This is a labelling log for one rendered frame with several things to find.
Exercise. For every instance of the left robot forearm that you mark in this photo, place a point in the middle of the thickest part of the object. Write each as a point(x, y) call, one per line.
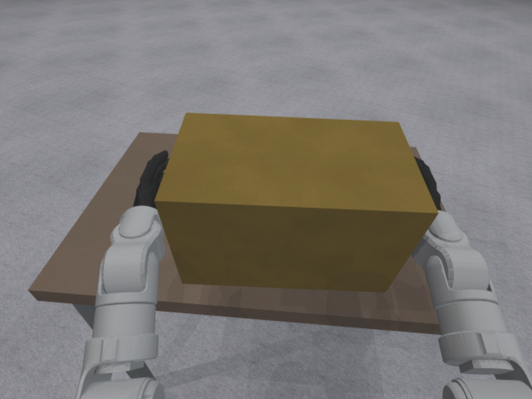
point(123, 335)

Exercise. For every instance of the left robot hand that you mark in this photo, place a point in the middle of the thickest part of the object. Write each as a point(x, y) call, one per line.
point(150, 180)

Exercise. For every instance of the right robot hand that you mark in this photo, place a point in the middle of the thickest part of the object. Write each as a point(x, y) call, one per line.
point(430, 182)

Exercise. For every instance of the left robot upper arm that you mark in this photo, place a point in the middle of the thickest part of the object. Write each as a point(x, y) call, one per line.
point(134, 388)

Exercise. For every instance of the right robot forearm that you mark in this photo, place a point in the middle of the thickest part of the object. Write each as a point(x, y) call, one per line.
point(474, 336)

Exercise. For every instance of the carton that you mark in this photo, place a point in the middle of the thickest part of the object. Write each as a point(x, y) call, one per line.
point(289, 202)

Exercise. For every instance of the right robot upper arm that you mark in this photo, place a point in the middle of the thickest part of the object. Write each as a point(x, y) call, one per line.
point(470, 388)

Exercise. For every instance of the table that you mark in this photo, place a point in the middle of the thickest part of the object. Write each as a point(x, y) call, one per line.
point(71, 274)

